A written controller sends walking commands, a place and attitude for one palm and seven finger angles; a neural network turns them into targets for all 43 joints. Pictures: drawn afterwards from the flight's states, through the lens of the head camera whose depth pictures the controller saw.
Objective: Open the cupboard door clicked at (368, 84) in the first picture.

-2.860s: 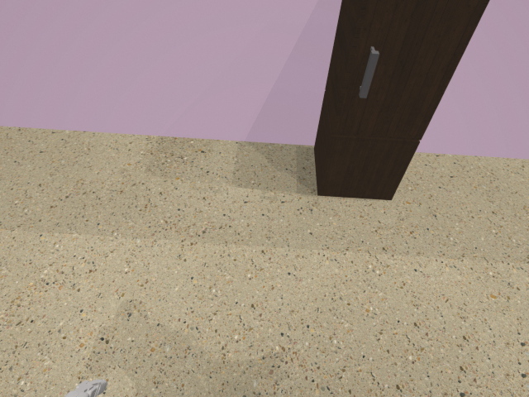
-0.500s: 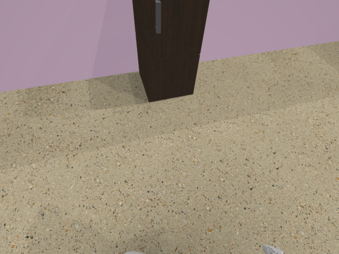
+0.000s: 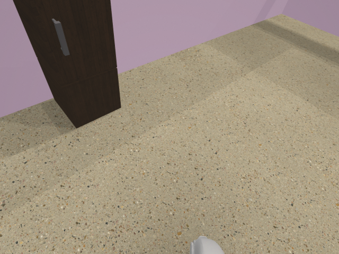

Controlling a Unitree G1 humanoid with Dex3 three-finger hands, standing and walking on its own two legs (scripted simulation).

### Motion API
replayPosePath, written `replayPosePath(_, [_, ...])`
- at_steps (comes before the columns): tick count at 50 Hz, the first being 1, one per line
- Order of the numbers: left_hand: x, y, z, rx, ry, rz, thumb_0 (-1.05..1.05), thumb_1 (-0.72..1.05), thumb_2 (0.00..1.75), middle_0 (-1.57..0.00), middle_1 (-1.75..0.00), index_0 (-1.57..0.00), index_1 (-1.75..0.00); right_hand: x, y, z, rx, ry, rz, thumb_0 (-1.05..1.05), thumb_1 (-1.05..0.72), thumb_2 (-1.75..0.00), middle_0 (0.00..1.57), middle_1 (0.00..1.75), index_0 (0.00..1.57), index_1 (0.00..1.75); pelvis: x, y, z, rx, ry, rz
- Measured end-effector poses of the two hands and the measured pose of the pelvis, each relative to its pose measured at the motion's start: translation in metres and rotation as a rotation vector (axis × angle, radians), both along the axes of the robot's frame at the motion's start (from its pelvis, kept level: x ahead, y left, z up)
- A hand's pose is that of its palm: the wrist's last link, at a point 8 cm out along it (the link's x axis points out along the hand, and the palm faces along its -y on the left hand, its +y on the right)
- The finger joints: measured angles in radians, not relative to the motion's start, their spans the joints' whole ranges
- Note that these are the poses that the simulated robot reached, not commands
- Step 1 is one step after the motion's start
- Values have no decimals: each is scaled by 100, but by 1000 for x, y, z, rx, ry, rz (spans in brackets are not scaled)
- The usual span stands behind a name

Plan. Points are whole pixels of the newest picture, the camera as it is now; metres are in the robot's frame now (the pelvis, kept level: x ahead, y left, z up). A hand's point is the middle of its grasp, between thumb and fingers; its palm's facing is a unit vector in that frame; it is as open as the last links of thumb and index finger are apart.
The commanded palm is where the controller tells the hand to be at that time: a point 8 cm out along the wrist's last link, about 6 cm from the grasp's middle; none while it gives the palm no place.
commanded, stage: walk to a spot facing it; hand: left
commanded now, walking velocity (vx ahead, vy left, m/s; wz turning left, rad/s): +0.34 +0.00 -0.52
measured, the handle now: (60, 37) +1.07 +0.57 -0.06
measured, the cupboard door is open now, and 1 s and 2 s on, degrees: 0 0 0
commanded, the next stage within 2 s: turn to face it in 1.24 s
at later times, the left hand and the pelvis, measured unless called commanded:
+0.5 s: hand (130, 205) +0.29 +0.11 -0.17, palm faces -0.15 -0.96 -0.24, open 7.2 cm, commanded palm none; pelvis +0.20 -0.08 +0.00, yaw -11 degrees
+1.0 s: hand (136, 159) +0.46 +0.12 -0.18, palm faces -0.23 -0.97 -0.12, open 7.4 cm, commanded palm none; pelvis +0.40 -0.05 +0.00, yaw -19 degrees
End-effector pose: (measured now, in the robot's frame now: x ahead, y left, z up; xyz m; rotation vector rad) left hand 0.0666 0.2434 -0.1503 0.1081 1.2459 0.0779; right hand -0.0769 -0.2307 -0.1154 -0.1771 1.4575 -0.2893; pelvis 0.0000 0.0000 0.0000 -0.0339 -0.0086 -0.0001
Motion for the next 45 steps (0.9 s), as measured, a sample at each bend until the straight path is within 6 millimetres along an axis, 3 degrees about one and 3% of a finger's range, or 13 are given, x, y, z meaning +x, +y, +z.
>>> replayPosePath(4, [69,-35,-2,-25,-36,-107,1,91,90,-20,-30,-19,-29,-27,8,-3,36,116,-106,0,-90,-90,21,30,20,30,26,-11,-6,7,6,-48])
replayPosePath(7, [130,-65,-3,-36,-91,-184,1,91,90,-20,-30,-20,-29,-36,12,-6,72,201,-173,0,-90,-90,21,30,20,30,51,-23,-12,9,13,-79])
replayPosePath(10, [189,-95,-6,-32,-171,-240,1,91,90,-20,-30,-20,-29,-30,8,-15,109,262,-229,0,-90,-90,21,30,20,30,81,-42,-25,11,15,-111])
replayPosePath(13, [224,-113,-9,-13,-236,-239,0,91,90,-20,-30,-20,-29,1,-7,-28,132,259,-259,0,-90,-90,21,30,20,30,106,-61,-33,29,0,-136])
replayPosePath(15, [231,-116,-5,1,-220,-227,0,91,90,-20,-30,-20,-29,41,-23,-33,120,185,-253,1,-90,-90,21,30,20,30,120,-68,-27,29,-14,-145])
replayPosePath(18, [227,-114,3,30,-156,-216,0,91,90,-20,-30,-20,-29,119,-50,-35,91,18,-208,1,-91,-90,21,30,20,30,143,-75,-16,29,-18,-166])
replayPosePath(23, [224,-92,16,101,-81,-176,-2,94,90,-20,-30,-20,-30,245,-79,-28,63,-237,-127,0,-91,-90,20,30,20,29,181,-77,-5,25,-9,-192])
replayPosePath(28, [216,-79,12,106,13,-134,-1,93,90,-20,-30,-20,-29,341,-83,-16,62,-366,-56,0,-91,-90,20,30,19,29,223,-75,-3,10,-6,-205])
replayPosePath(34, [209,-71,-9,52,154,-65,0,91,90,-20,-30,-20,-29,431,-71,-10,48,-401,26,0,-91,-90,20,30,20,29,282,-62,-11,-12,-7,-207])
replayPosePath(37, [214,-67,-23,21,240,-62,0,91,90,-20,-30,-20,-29,463,-62,-13,17,-426,32,0,-91,-90,20,30,20,30,311,-51,-20,0,-18,-226])
replayPosePath(39, [229,-65,-24,9,274,-92,0,91,90,-20,-30,-20,-29,467,-57,-11,6,-429,3,0,-91,-90,20,30,20,30,325,-46,-19,5,-35,-253])
replayPosePath(42, [268,-64,-17,2,264,-136,0,91,90,-20,-30,-20,-29,453,-48,-9,2,-380,-76,0,-91,-90,20,30,20,30,347,-42,-10,4,-44,-275])
replayPosePath(45, [318,-66,-11,2,205,-174,0,91,90,-20,-30,-20,-29,432,-51,-5,-36,-311,-169,-2,-95,-90,21,30,20,30,367,-41,-3,6,-43,-295])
